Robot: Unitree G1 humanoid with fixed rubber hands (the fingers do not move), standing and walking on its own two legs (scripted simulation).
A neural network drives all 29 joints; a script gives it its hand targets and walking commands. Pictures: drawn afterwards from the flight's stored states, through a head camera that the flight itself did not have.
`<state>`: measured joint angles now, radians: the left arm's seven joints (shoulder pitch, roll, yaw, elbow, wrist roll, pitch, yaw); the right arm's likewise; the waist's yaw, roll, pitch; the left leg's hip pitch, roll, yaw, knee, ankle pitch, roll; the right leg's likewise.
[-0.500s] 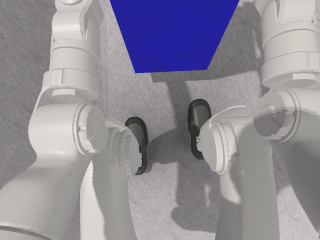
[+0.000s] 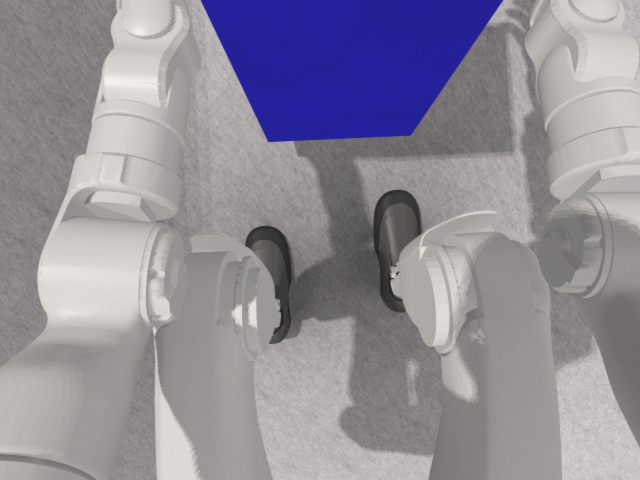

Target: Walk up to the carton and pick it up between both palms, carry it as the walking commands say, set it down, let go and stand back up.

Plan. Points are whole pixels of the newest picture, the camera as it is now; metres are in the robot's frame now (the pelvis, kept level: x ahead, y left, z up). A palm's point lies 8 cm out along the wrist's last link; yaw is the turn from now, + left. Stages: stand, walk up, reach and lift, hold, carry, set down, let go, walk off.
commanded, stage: set down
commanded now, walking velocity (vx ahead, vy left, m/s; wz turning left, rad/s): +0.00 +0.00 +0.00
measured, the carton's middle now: (341, 13) +0.50 -0.05 -0.23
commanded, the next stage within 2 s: let go in 1.30 s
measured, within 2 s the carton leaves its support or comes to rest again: rests again in 0.46 s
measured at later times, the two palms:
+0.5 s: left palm out of the picture +0.54 +0.11 -0.07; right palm out of the picture +0.52 -0.24 -0.06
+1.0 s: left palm out of the picture +0.54 +0.12 +0.08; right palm out of the picture +0.51 -0.25 +0.08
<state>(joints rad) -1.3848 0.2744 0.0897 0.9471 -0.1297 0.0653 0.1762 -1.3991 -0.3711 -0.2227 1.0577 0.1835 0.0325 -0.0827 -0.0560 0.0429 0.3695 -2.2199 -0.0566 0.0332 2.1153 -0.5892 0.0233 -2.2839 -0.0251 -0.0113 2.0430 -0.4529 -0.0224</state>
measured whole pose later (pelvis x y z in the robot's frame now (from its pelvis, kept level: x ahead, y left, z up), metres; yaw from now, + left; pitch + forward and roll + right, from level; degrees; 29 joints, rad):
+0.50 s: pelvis -0.02 +0.00 +0.03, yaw -1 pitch +23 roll +1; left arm -1.39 0.32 0.05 0.82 -0.21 0.30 0.23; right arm -1.40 -0.42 -0.15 0.87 0.28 0.26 -0.11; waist -0.05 0.02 0.52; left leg -1.87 -0.04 0.03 2.07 -0.61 0.02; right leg -1.94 -0.01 -0.01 2.00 -0.47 -0.02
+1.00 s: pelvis -0.01 +0.00 +0.17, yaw -2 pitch +21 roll +1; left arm -1.23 0.32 0.10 0.63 -0.19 0.39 0.18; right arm -1.26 -0.42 -0.15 0.69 0.24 0.37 -0.08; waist -0.05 0.01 0.52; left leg -1.43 -0.04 0.02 1.61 -0.54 0.02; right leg -1.50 0.01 0.00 1.55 -0.42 -0.02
